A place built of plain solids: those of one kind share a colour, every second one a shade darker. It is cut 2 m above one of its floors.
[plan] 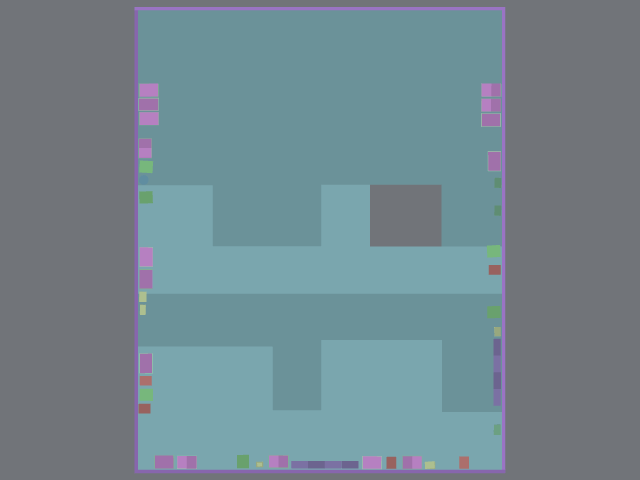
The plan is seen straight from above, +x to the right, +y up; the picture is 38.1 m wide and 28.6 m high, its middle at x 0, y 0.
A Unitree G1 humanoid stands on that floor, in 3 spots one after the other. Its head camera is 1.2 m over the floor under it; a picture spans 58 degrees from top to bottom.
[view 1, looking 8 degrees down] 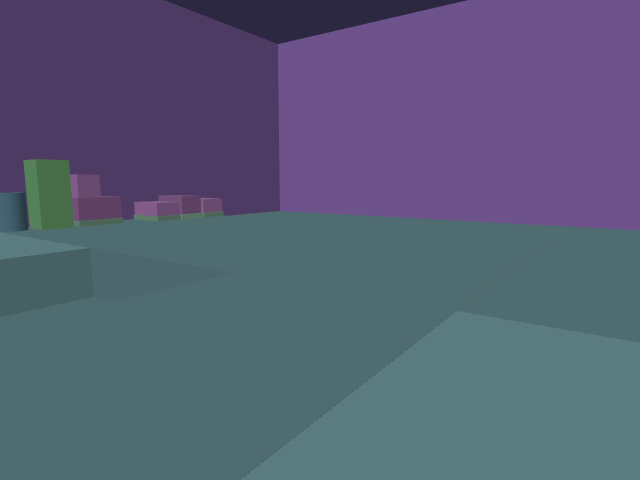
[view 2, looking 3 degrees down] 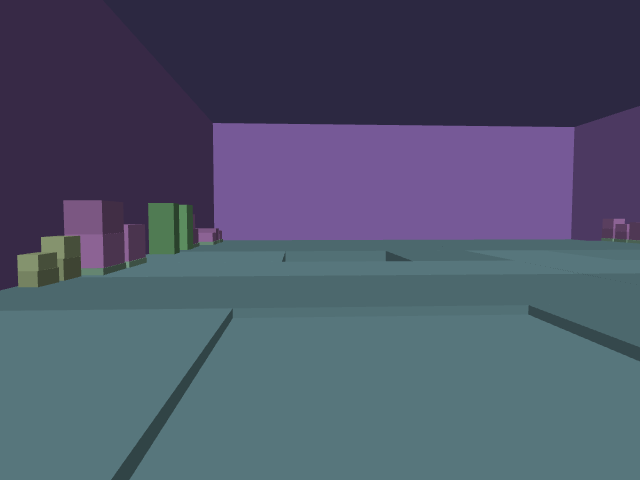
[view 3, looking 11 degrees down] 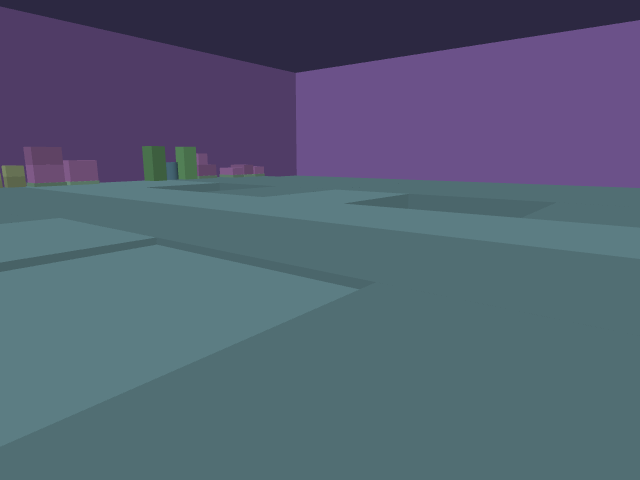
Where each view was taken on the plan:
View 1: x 1.26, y -0.59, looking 125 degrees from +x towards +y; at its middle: floor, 8.62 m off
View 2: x -5.97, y -12.06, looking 87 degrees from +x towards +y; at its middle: wall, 25.82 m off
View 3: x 9.33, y -9.47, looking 128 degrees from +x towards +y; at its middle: floor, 6.29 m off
